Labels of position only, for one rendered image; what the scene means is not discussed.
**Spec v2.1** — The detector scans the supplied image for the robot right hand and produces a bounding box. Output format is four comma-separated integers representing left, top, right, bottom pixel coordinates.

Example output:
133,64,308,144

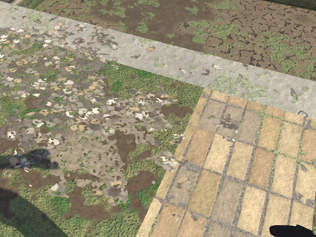
270,224,316,237

